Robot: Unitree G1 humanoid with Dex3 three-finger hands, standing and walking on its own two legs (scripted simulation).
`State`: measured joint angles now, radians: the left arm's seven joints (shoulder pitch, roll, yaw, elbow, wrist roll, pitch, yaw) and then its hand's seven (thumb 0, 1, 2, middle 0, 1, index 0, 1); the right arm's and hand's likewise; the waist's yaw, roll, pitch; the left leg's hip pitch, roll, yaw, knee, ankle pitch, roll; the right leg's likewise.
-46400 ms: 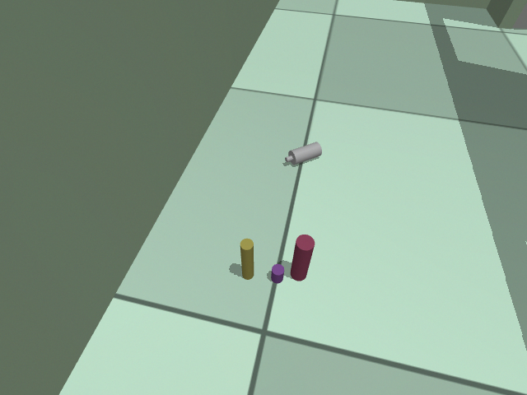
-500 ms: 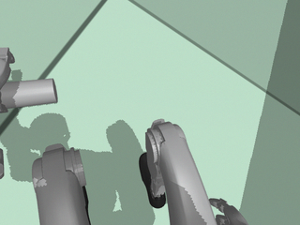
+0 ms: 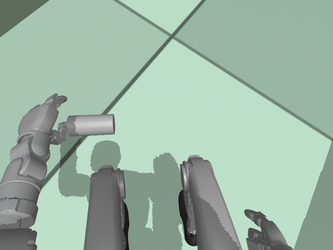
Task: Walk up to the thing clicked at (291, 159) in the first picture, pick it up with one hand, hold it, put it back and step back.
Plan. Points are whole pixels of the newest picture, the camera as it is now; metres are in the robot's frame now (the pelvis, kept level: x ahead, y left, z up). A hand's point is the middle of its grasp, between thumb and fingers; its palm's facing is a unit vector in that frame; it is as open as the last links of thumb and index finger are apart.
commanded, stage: home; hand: left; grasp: from above
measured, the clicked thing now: (87, 125) +0.51 +0.25 -0.41
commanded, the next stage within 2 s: none
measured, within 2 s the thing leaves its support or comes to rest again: neither
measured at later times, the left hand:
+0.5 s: hand (36, 188) +0.26 +0.18 +0.10, palm faces +0.01 -0.94 -0.33, open 7.4 cm
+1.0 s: hand out of the picture +0.22 +0.19 +0.22, palm faces +0.14 -0.97 -0.21, open 7.4 cm
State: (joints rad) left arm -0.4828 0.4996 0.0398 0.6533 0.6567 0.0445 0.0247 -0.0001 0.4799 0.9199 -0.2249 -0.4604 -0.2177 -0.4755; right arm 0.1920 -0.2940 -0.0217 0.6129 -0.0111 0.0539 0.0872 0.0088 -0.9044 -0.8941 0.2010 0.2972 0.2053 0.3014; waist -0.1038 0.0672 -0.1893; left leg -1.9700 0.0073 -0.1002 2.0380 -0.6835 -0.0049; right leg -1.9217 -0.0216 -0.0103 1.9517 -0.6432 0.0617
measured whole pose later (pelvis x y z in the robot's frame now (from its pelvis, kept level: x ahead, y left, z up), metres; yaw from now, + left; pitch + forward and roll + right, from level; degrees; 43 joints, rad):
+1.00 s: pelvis +0.08 -0.01 +0.26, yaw +5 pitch +11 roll -3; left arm 0.52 0.22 0.04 -0.15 -0.06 0.46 0.02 0.01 0.90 0.90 -0.20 -0.29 -0.20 -0.30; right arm 0.28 -0.22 0.03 0.51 0.02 -0.22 -0.18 0.02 -0.90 -0.90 0.20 0.30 0.21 0.30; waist -0.04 0.06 -0.18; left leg -0.71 0.04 -0.07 1.02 -0.50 -0.02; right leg -0.67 -0.02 -0.05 0.94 -0.46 0.03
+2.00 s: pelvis +0.08 -0.01 +0.26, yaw +5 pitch +10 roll -3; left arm 0.49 0.22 0.03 -0.14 -0.05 0.46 0.02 0.01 0.90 0.90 -0.20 -0.29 -0.20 -0.30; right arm 0.28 -0.22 0.03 0.54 0.01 -0.23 -0.18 0.02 -0.90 -0.90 0.20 0.30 0.21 0.30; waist -0.03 0.05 -0.16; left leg -0.71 0.04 -0.07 1.02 -0.50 -0.02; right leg -0.67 -0.02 -0.05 0.95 -0.46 0.03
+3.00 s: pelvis +0.08 -0.01 +0.26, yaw +5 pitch +8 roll -2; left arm 0.42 0.24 0.00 -0.01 -0.01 0.34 0.03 0.01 0.90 0.90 -0.20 -0.29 -0.20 -0.30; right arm 0.25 -0.23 0.01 0.59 -0.04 -0.20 -0.15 0.02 -0.90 -0.90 0.20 0.30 0.21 0.30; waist -0.02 0.03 -0.10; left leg -0.65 0.03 -0.06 1.01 -0.50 -0.02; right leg -0.61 -0.03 -0.04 0.95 -0.47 0.03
